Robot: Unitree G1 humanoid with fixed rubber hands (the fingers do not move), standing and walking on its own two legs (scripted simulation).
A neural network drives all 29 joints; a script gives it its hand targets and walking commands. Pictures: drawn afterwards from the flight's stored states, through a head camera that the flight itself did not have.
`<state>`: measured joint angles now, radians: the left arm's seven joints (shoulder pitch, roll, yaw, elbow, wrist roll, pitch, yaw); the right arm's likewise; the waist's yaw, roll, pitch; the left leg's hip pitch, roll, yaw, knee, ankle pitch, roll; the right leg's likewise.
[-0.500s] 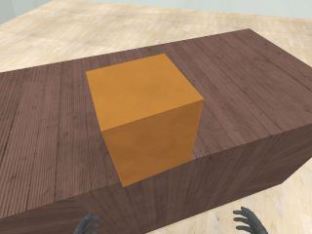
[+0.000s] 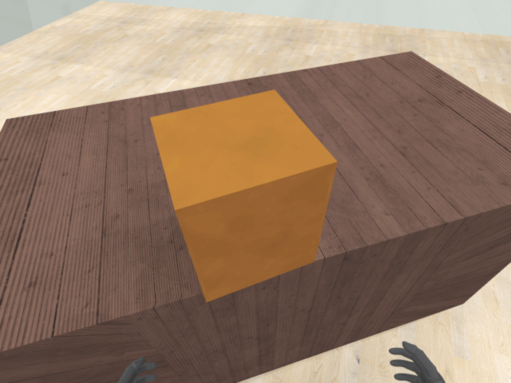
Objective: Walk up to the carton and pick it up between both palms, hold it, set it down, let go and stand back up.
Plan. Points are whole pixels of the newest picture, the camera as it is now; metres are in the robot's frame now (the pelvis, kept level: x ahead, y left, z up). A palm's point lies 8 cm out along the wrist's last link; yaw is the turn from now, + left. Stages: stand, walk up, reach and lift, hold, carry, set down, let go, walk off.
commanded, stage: stand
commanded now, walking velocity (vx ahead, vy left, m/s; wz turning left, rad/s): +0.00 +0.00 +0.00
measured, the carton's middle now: (240, 196) +0.40 +0.05 +0.08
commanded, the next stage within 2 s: walk up in 0.74 s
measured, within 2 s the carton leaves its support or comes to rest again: neither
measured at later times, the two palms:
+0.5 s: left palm out of the picture +0.10 +0.24 -0.09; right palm out of the picture +0.11 -0.24 -0.09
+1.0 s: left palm out of the picture +0.09 +0.25 -0.10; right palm out of the picture +0.10 -0.25 -0.09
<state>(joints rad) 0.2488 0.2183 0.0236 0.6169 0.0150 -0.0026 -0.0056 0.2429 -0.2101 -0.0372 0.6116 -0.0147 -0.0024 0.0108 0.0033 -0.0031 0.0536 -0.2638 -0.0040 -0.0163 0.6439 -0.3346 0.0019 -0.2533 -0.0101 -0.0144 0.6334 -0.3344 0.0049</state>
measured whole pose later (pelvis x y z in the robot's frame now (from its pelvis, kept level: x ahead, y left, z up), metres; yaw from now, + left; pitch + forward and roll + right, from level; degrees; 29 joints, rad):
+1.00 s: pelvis -0.02 +0.00 +0.00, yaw +1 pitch -2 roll +0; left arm 0.25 0.26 0.01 0.64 0.03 0.02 -0.01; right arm 0.28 -0.23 -0.03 0.62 -0.02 -0.01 -0.01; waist -0.01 -0.01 0.07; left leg -0.30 -0.02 -0.03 0.63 -0.29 0.00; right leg -0.31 -0.02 -0.02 0.69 -0.30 0.00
